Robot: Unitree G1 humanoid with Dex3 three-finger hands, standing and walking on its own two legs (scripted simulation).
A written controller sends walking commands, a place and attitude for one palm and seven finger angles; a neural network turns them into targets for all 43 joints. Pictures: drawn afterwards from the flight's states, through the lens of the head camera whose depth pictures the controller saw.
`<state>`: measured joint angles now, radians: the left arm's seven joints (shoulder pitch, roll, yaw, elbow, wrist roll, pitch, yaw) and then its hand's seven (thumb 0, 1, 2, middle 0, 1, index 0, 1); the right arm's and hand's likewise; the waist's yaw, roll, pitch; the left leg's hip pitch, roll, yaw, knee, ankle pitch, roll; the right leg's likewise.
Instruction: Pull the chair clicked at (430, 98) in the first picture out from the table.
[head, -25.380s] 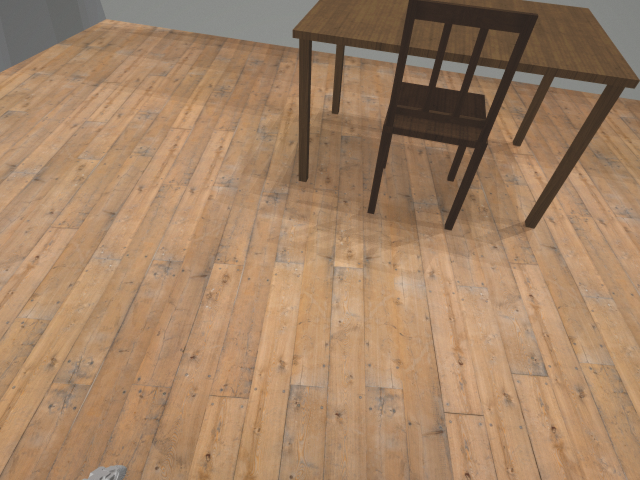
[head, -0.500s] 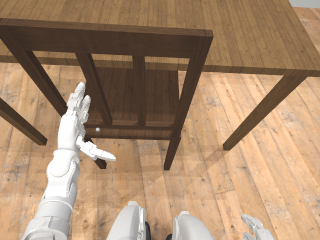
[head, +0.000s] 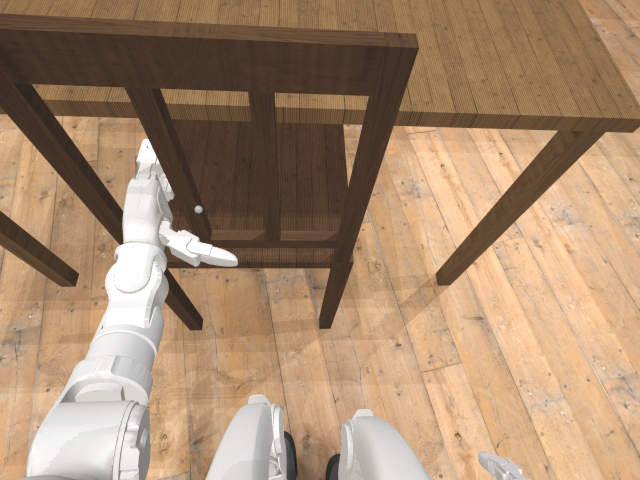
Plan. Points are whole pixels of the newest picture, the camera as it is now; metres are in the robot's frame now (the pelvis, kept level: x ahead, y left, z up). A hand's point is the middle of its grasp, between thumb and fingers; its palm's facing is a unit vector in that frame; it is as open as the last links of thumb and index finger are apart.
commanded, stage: push the fingers through the gap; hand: left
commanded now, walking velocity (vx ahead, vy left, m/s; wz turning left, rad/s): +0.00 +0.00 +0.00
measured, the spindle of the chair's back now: (180, 178) +0.47 +0.17 +0.04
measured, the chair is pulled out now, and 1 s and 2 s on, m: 0.00 0.00 0.01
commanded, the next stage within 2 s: hook a spindle and tug to test in 0.40 s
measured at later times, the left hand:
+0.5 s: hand (192, 206) +0.45 +0.16 +0.02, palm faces +0.01 -1.00 -0.04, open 17.0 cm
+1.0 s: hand (190, 209) +0.44 +0.16 +0.02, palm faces +0.00 -1.00 -0.02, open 13.2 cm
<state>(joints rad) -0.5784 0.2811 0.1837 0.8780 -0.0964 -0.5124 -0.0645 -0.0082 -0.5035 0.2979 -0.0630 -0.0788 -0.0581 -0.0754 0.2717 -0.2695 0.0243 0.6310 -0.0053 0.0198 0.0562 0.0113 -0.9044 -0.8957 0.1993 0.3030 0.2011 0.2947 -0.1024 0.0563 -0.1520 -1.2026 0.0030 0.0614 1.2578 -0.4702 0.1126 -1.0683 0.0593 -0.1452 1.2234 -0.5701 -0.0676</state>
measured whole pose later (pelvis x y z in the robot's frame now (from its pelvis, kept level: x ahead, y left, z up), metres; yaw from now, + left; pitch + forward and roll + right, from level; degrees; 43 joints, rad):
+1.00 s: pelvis +0.01 +0.01 +0.00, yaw +0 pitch +24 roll -6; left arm -0.56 0.27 0.20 0.86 -0.11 -0.52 -0.09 -0.01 -0.33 0.37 -0.35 -0.98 -0.35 -0.98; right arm 0.26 -0.26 0.02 0.62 -0.01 0.04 0.06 0.01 -0.90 -0.90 0.20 0.30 0.20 0.29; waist -0.10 0.05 -0.15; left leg -1.20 0.00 0.06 1.25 -0.48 0.12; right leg -1.06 0.06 -0.14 1.20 -0.57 -0.05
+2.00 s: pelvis +0.03 +0.00 +0.01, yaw -2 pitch +24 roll -4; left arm -0.34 0.26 0.20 0.62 -0.16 -0.46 -0.07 0.03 0.72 0.76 -0.39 -1.41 -0.40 -1.45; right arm 0.26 -0.26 0.02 0.56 0.01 0.05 0.08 0.01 -0.91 -0.90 0.20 0.30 0.20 0.29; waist -0.11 0.04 -0.16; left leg -1.13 0.01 0.09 1.21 -0.51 0.11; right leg -1.01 0.08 -0.10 1.17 -0.59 -0.06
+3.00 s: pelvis -0.02 -0.05 +0.11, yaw -2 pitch +4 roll -2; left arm -0.40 0.19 0.15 0.93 -0.08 -0.22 0.08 0.07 0.67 0.75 -0.31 -1.13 -0.49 -1.44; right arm 0.18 -0.29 -0.01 0.69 0.04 0.07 -0.08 0.01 -0.90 -0.90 0.20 0.30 0.20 0.30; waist -0.05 0.05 0.16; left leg -0.49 0.03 -0.02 0.77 -0.39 -0.02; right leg -0.33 -0.02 -0.05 0.56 -0.28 0.02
